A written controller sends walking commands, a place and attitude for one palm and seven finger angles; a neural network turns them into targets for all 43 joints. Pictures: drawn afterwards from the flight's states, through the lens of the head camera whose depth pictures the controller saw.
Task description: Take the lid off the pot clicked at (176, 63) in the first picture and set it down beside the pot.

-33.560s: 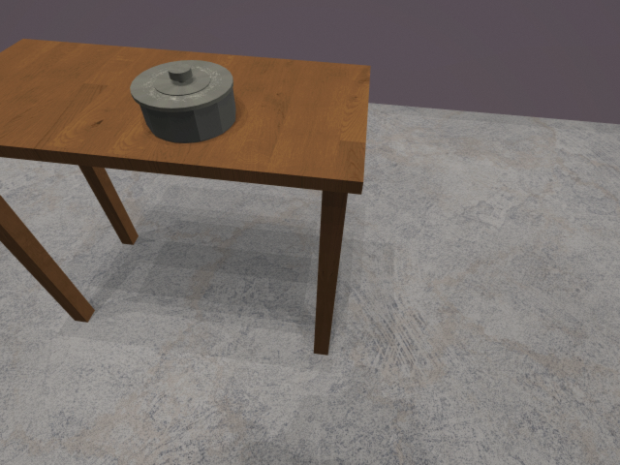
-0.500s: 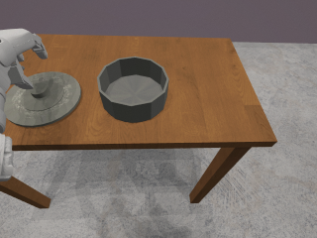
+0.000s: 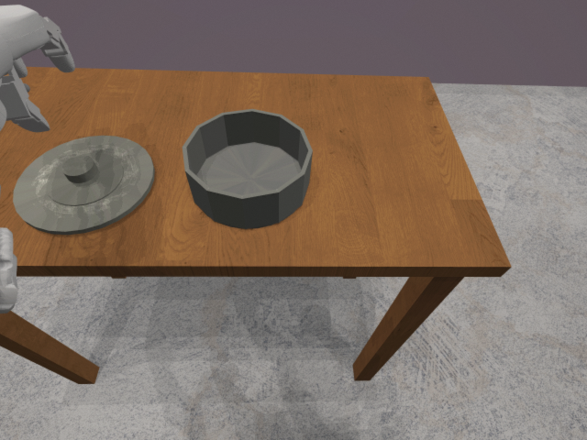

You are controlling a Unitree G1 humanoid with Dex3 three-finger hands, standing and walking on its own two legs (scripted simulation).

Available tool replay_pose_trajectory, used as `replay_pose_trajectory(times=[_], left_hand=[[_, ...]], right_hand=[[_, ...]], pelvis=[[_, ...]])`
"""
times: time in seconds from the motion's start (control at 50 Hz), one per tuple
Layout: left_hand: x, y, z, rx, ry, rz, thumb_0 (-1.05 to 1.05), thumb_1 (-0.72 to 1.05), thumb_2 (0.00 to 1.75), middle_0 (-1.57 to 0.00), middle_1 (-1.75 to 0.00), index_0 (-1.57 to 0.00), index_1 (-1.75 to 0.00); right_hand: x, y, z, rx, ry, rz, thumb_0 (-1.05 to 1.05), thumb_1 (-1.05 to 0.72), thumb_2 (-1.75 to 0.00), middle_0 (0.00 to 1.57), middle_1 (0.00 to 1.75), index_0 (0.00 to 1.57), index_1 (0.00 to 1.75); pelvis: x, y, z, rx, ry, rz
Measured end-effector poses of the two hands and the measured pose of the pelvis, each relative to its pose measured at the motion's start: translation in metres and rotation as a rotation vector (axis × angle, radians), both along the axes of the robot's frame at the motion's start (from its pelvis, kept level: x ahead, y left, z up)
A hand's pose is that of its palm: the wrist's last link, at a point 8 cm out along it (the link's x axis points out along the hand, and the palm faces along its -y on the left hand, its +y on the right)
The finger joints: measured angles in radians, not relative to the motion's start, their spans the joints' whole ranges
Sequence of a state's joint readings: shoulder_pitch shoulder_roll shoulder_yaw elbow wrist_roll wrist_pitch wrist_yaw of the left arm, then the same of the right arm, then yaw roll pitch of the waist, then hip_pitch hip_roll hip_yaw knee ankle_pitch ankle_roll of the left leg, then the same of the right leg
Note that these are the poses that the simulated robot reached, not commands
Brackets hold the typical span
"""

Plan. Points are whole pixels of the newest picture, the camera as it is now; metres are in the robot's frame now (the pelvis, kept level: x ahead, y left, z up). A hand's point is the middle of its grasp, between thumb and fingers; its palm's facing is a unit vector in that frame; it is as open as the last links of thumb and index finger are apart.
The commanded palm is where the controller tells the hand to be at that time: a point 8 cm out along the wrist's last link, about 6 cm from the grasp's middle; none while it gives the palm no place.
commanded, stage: raise the empty hand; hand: left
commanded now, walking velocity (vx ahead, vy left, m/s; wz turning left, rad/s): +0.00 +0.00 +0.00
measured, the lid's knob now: (80, 169) +0.49 +0.31 +0.08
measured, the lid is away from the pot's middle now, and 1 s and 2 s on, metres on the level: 0.25 0.25 0.25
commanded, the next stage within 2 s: draw the hand back to the body in 0.24 s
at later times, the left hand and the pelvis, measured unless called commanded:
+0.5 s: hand (10, 73) +0.47 +0.31 +0.24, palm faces -0.19 -0.10 -0.98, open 11.0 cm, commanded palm +0.44 +0.30 +0.30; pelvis +0.01 -0.01 +0.00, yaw -1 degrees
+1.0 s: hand (26, 96) +0.41 +0.25 +0.26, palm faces +0.29 -0.82 -0.49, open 11.0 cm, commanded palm +0.36 +0.29 +0.29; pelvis -0.01 -0.01 +0.01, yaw +0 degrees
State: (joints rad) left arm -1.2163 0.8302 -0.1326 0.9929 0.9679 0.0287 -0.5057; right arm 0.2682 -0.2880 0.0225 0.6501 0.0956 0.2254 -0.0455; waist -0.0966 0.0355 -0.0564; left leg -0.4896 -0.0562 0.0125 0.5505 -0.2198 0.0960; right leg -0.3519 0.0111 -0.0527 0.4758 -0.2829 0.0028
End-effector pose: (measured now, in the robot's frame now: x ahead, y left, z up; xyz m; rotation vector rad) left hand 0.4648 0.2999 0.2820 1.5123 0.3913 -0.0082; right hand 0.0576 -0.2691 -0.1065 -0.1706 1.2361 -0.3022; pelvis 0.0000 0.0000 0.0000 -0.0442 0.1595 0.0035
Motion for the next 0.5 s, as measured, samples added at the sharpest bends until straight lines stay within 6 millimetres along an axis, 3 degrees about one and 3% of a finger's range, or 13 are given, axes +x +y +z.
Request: replay_pose_trajectory(times=[0.22, 0.36, 0.5], left_hand=[[0.000, 0.006, 0.022, 0.007, -0.024, 0.063, 0.00, -0.11, 0.86, -0.47, -0.66, -0.47, -0.66], [0.000, 0.011, 0.011, -0.002, 0.023, 0.099, 0.00, -0.12, 0.86, -0.47, -0.66, -0.47, -0.66], [-0.002, 0.006, 0.017, -0.017, -0.051, 0.040, 0.00, -0.11, 0.86, -0.47, -0.66, -0.47, -0.66]], right_hand=[[0.004, -0.002, -0.002, 0.018, 0.002, 0.003, 0.00, -0.91, -0.89, 0.20, 0.30, 0.20, 0.30], [0.008, -0.002, -0.003, 0.026, 0.001, 0.003, 0.00, -0.91, -0.89, 0.20, 0.30, 0.20, 0.30], [0.017, -0.003, 0.000, 0.027, -0.035, 0.004, 0.00, -0.91, -0.89, 0.20, 0.30, 0.20, 0.30]], pelvis=[[0.004, -0.004, 0.001, 0.004, 0.000, 0.000], [0.005, -0.006, 0.001, 0.007, -0.001, -0.007], [0.009, -0.007, 0.002, 0.010, -0.002, -0.014]])
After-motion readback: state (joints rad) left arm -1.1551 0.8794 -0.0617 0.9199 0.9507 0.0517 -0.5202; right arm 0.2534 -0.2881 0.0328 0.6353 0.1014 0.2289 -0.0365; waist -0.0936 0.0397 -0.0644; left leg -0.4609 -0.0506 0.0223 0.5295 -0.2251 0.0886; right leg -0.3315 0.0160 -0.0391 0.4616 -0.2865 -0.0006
